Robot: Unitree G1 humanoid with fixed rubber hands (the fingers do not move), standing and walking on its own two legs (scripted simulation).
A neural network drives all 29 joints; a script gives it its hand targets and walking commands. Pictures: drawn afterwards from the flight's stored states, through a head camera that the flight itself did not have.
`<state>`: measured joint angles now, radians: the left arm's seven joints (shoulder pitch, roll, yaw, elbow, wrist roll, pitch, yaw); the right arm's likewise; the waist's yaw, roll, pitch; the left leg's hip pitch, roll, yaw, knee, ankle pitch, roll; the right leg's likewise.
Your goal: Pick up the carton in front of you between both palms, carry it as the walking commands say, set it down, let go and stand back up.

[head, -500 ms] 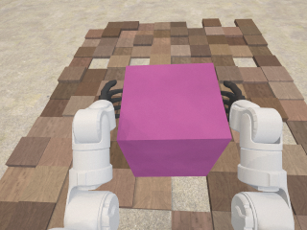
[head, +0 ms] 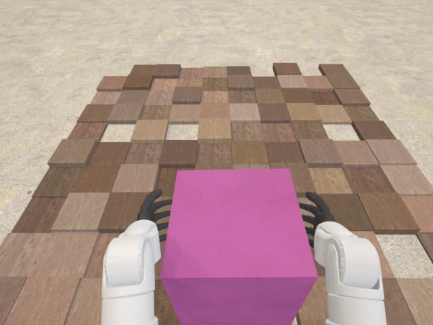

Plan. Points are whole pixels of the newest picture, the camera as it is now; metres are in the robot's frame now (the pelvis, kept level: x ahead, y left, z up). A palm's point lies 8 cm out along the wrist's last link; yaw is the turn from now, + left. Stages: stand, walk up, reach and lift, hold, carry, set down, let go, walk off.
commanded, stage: carry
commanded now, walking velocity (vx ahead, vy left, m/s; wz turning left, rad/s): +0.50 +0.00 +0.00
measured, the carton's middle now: (234, 251) +0.27 +0.00 -0.01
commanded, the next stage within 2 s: none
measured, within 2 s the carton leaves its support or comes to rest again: neither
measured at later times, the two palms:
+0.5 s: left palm (185, 78) +0.70 +0.13 +0.13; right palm (293, 77) +0.72 -0.17 +0.12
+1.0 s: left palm (210, 29) +1.05 +0.07 +0.13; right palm (292, 32) +1.03 -0.22 +0.13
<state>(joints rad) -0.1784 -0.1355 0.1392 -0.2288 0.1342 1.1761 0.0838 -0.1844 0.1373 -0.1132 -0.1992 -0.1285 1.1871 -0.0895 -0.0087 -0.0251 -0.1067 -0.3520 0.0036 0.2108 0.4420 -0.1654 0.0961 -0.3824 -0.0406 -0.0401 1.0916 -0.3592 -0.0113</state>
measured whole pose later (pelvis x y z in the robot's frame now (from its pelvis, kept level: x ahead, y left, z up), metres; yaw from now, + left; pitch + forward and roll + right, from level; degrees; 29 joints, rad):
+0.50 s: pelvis +0.33 -0.04 -0.02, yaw +0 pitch +5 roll -2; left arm -0.77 0.00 0.18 0.01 0.01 1.23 0.17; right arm -0.76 -0.07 -0.22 -0.03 0.00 1.30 -0.15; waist 0.09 0.05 0.04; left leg -0.41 0.03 -0.06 1.35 -0.52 0.02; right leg -0.47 0.04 -0.14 0.53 -0.54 -0.04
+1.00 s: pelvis +0.67 -0.04 +0.01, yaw +0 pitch +5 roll +0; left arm -0.68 -0.05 0.29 0.06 0.14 1.20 0.09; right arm -0.73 -0.02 -0.17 0.19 0.00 1.17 -0.15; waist -0.12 0.01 -0.02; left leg -0.13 0.02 0.10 0.58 -0.40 0.05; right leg -0.53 0.03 -0.11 0.55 -0.10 -0.07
